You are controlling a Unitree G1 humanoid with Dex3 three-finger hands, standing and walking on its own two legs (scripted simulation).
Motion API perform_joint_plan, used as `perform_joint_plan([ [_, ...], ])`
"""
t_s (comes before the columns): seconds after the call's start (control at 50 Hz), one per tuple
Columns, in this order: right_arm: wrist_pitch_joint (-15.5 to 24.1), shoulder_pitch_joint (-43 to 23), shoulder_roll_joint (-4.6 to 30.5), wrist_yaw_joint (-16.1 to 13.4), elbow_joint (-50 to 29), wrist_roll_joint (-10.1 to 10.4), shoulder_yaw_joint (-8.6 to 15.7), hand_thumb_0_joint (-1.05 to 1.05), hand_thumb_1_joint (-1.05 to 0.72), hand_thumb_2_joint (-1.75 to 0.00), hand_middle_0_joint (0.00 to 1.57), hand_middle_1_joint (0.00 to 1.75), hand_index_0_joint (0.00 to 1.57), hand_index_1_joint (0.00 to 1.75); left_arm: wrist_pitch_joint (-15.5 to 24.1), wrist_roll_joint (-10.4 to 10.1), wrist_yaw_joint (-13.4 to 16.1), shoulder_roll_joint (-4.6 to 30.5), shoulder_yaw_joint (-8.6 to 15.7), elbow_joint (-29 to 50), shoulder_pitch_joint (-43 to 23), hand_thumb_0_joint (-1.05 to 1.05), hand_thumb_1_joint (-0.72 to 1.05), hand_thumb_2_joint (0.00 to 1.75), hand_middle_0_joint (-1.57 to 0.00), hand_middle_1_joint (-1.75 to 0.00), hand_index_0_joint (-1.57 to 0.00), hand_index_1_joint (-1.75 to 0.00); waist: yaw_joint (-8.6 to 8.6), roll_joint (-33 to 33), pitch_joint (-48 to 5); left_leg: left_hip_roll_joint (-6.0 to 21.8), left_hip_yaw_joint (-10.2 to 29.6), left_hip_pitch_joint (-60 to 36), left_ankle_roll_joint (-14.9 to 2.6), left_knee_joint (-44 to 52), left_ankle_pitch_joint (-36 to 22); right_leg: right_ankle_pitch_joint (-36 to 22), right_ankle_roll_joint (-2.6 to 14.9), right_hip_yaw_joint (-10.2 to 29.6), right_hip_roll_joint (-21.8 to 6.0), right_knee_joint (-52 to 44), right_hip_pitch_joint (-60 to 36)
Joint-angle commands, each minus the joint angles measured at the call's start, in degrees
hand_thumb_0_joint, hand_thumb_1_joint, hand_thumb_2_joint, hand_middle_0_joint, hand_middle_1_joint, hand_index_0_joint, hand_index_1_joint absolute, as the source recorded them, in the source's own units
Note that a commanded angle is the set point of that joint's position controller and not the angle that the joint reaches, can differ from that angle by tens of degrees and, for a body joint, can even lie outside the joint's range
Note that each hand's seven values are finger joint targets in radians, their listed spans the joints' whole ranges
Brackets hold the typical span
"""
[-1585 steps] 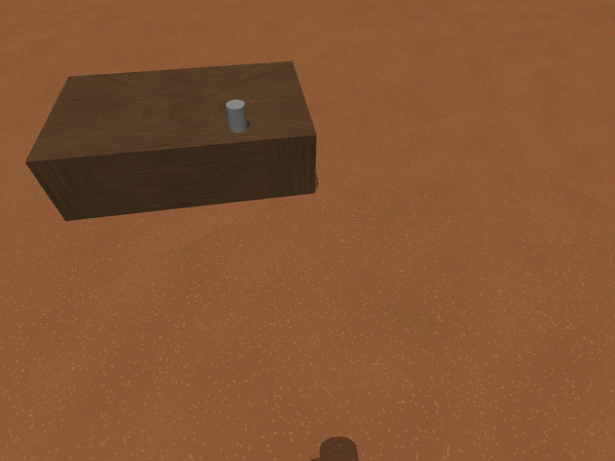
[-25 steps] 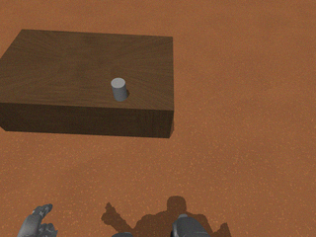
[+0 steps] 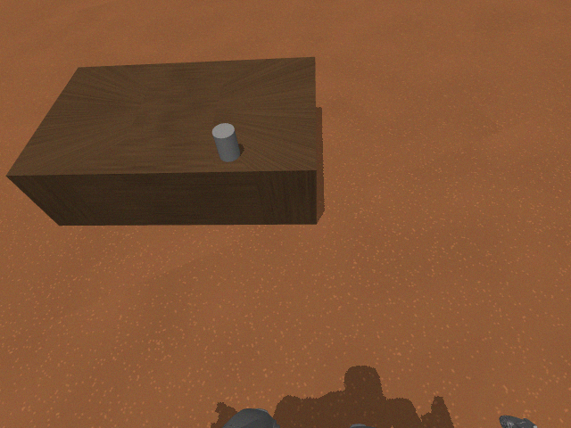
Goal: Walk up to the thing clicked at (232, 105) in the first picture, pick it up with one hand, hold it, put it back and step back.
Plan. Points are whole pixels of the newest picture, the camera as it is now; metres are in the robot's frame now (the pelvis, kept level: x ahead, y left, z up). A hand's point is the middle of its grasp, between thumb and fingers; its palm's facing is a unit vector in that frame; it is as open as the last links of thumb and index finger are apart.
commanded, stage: step back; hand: left
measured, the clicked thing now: (226, 142) +1.02 +0.27 -0.38
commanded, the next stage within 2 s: stand in 1.32 s
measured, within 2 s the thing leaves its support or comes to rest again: neither
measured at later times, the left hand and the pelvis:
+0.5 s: hand out of the picture -0.08 +0.28 -0.15, palm faces +0.03 -0.92 -0.40, open 7.4 cm; pelvis -0.10 +0.01 +0.00, yaw +2 degrees
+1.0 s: hand out of the picture +0.02 +0.33 -0.15, palm faces -0.01 -0.93 -0.37, open 7.4 cm; pelvis -0.06 +0.06 +0.00, yaw +0 degrees
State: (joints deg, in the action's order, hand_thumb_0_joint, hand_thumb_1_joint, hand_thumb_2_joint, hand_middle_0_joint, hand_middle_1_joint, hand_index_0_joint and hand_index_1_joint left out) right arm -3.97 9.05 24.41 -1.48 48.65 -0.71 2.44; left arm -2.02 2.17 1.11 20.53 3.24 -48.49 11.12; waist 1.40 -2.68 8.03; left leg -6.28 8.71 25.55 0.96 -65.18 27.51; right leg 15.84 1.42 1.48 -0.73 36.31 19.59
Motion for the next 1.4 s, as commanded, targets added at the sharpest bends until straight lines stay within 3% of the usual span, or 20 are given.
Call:
perform_joint_plan([
  [0.0,2.0,-1.1,7.4,-0.4,-4.4,-0.6,2.4,0.0,-0.9,-0.9,0.2,0.3,0.2,0.3,1.6,0.5,1.8,15.2,5.1,4.3,2.3,0.0,0.9,0.9,-0.2,-0.3,-0.2,-0.3,3.36,13.1,-12.5,3.4,-1.9,6.0,1.14,13.4,4.1,-22.3,10.34,13.5,-14.2,-6.8,-21.9],
  [0.06,2.1,2.9,8.4,0.2,-2.3,-1.2,3.5,0.0,-0.9,-0.9,0.2,0.3,0.2,0.3,1.4,-0.1,1.5,17.1,5.2,4.5,-0.6,0.0,0.9,0.9,-0.2,-0.3,-0.2,-0.3,1.71,16.8,-13.7,5.5,-6.1,-5.0,-0.41,25.2,3.4,-9.4,9.95,15.2,-16.1,-9.1,-14.6],
  [0.12,2.0,8.9,9.7,1.4,1.9,-1.6,4.9,0.0,-0.9,-0.9,0.2,0.3,0.2,0.3,0.7,-0.3,1.2,16.3,3.6,4.3,-2.2,0.0,0.9,0.9,-0.2,-0.3,-0.2,-0.3,-1.92,11.2,-12.5,4.9,-6.6,-21.0,-3.73,40.8,-5.2,5.0,4.41,10.0,-11.6,-5.6,0.7],
  [0.16,2.3,3.3,16.2,1.9,-0.3,-3.0,5.7,0.0,-0.9,-0.9,0.2,0.3,0.2,0.3,1.1,-1.2,1.2,11.2,2.2,4.3,-2.1,0.0,0.9,0.9,-0.2,-0.3,-0.2,-0.3,-2.1,-10.6,-8.7,24.0,21.7,-20.1,-11.54,52.8,13.7,17.9,-0.37,-4.6,2.1,14.6,19.2],
  [0.18,2.5,1.4,18.1,2.3,-0.9,-2.3,5.9,0.0,-0.9,-0.9,0.2,0.3,0.2,0.3,1.4,-0.1,1.6,15.4,3.8,3.7,-7.5,0.0,0.9,0.9,-0.2,-0.3,-0.2,-0.3,-5.11,-8.6,-4.9,28.1,26.2,-4.9,-16.41,55.1,19.8,20.0,-1.09,3.0,-0.1,21.2,11.6],
  [0.24,3.8,-7.3,9.5,1.6,-2.1,-2.7,3.1,0.0,-0.9,-0.9,0.2,0.3,0.2,0.3,1.9,-1.6,-0.2,13.8,3.6,-0.5,-1.3,0.0,0.9,0.9,-0.2,-0.3,-0.2,-0.3,1.11,-2.5,-1.3,16.8,5.9,-1.9,-10.15,49.2,2.2,8.3,-0.27,4.2,1.6,21.9,4.1],
  [0.34,4.0,-2.1,10.9,2.1,-0.4,-2.6,4.2,0.0,-0.9,-0.9,0.2,0.3,0.2,0.3,3.2,-0.8,-1.4,12.1,2.9,-1.1,-1.4,0.0,0.9,0.9,-0.2,-0.3,-0.2,-0.3,-2.58,-8.3,-2.8,17.5,5.8,-10.6,-10.49,48.3,9.2,12.6,-1.73,-1.7,0.9,3.3,2.4],
  [0.4,3.2,-2.4,10.2,2.3,-0.4,-2.0,4.0,0.0,-0.9,-0.9,0.2,0.3,0.2,0.3,4.9,-0.1,-0.6,10.9,2.7,-4.4,4.1,0.0,0.9,0.9,-0.2,-0.3,-0.2,-0.3,0.39,-5.8,-5.3,16.3,1.2,-7.7,-9.41,39.7,4.1,4.4,0.1,-3.1,2.4,-15.4,-10.7],
  [0.44,3.5,-0.9,4.2,2.2,-1.6,-1.1,2.3,0.0,-0.9,-0.9,0.2,0.3,0.2,0.3,6.1,1.1,0.3,16.5,4.5,-5.5,8.2,0.0,0.9,0.9,-0.2,-0.3,-0.2,-0.3,1.64,10.2,-7.3,7.7,-6.2,5.0,-3.98,19.9,2.2,9.1,3.44,19.5,-8.5,-22.0,-22.0],
  [0.48,3.6,-2.6,9.3,1.7,-0.8,-1.8,3.9,0.0,-0.9,-0.9,0.2,0.3,0.2,0.3,5.9,1.0,0.2,21.7,5.5,-3.1,1.8,0.0,0.9,0.9,-0.2,-0.3,-0.2,-0.3,2.14,9.4,-0.1,8.0,-0.7,5.1,-1.51,12.5,4.6,27.9,13.24,36.3,-22.5,-25.1,-4.6],
  [0.54,4.3,-0.8,8.9,2.5,1.1,-1.3,4.2,0.0,-0.9,-0.9,0.2,0.3,0.2,0.3,6.4,-0.1,0.0,16.5,4.2,-2.7,1.1,0.0,0.9,0.9,-0.2,-0.3,-0.2,-0.3,0.44,6.6,0.0,8.2,-1.3,5.2,-1.56,13.7,-2.3,21.4,8.96,22.4,-14.9,-23.7,-8.0],
  [0.72,5.9,2.9,6.4,2.1,4.4,-1.3,3.9,0.0,-0.9,-0.9,0.2,0.3,0.2,0.3,4.4,-0.6,-1.2,14.1,2.0,-1.3,-1.9,0.0,0.9,0.9,-0.2,-0.3,-0.2,-0.3,-1.59,10.3,-6.7,5.3,-11.0,-18.6,-0.25,38.5,-14.5,0.6,5.28,5.1,-7.6,-10.0,1.1],
  [0.76,6.8,5.4,9.1,1.0,4.9,-1.8,4.4,0.0,-0.9,-0.9,0.2,0.3,0.2,0.3,3.9,-1.1,-1.3,9.5,0.6,-1.7,1.6,0.0,0.9,0.9,-0.2,-0.3,-0.2,-0.3,-2.02,0.1,-11.0,14.0,1.2,-23.9,-2.77,43.8,-15.0,-4.6,2.12,1.2,-3.0,3.0,3.5],
  [0.78,7.3,3.4,12.3,0.8,4.0,-2.0,4.4,0.0,-0.9,-0.9,0.2,0.3,0.2,0.3,3.3,-1.9,-1.2,7.8,0.2,-1.8,1.5,0.0,0.9,0.9,-0.2,-0.3,-0.2,-0.3,-1.23,-7.0,-10.3,24.3,17.3,-21.1,-6.94,49.7,-9.5,9.1,-0.37,-0.6,1.4,7.2,7.7],
  [0.82,6.8,-1.4,14.7,0.9,3.5,-1.7,4.9,0.0,-0.9,-0.9,0.2,0.3,0.2,0.3,2.4,-1.5,-0.6,13.9,1.6,-3.2,0.2,0.0,0.9,0.9,-0.2,-0.3,-0.2,-0.3,-0.87,-3.9,-6.1,26.5,17.0,-8.7,-13.2,49.9,-2.8,16.1,-0.15,3.0,-1.5,12.3,0.5],
  [0.96,6.4,-2.8,10.3,0.4,4.0,-0.7,3.3,0.0,-0.9,-0.9,0.2,0.3,0.2,0.3,3.3,-1.3,-0.6,10.8,1.5,-5.6,1.1,0.0,0.9,0.9,-0.2,-0.3,-0.2,-0.3,0.23,-8.1,-10.7,17.8,-1.6,-16.0,-6.71,36.4,-42.6,-1.0,-0.2,-2.5,0.2,-8.8,-6.7],
  [1.02,5.9,-4.4,6.7,0.2,3.0,0.7,2.1,0.0,-0.9,-0.9,0.2,0.3,0.2,0.3,4.0,-0.9,0.2,15.2,2.6,-6.3,1.6,0.0,0.9,0.9,-0.2,-0.3,-0.2,-0.3,0.8,2.5,-15.4,12.8,-5.7,-7.5,-2.43,29.3,-30.6,-18.7,2.64,8.2,-6.9,-10.5,-17.2],
  [1.06,5.4,-2.0,5.5,0.2,5.2,0.2,1.7,0.0,-0.9,-0.9,0.2,0.3,0.2,0.3,3.7,-1.0,-0.5,16.5,2.1,-4.7,-6.4,0.0,0.9,0.9,-0.2,-0.3,-0.2,-0.3,-2.25,8.3,-11.8,10.1,-7.5,-12.9,-1.22,33.2,-10.6,-10.3,6.53,12.7,-12.3,-11.7,-7.1],
  [1.18,6.6,-5.8,7.9,0.5,7.5,-0.2,1.5,0.0,-0.9,-0.9,0.2,0.3,0.2,0.3,3.8,-1.3,-0.5,13.3,1.2,-6.7,-5.8,0.0,0.9,0.9,-0.2,-0.3,-0.2,-0.3,-0.22,5.4,-11.8,14.0,-6.3,-14.2,-3.93,36.4,-33.5,-21.4,1.05,3.9,-5.5,-8.9,-11.9],
  [1.38,6.2,-7.4,7.2,1.2,10.2,0.5,0.9,0.0,-0.9,-0.9,0.2,0.3,0.2,0.3,4.1,-2.1,-0.5,11.8,-0.2,-9.5,-9.4,0.0,0.9,0.9,-0.2,-0.3,-0.2,-0.3,-1.69,2.0,-12.4,14.1,-5.3,-19.8,-2.18,42.5,-32.8,-20.8,-0.11,3.6,-6.3,-14.4,-14.1],
])
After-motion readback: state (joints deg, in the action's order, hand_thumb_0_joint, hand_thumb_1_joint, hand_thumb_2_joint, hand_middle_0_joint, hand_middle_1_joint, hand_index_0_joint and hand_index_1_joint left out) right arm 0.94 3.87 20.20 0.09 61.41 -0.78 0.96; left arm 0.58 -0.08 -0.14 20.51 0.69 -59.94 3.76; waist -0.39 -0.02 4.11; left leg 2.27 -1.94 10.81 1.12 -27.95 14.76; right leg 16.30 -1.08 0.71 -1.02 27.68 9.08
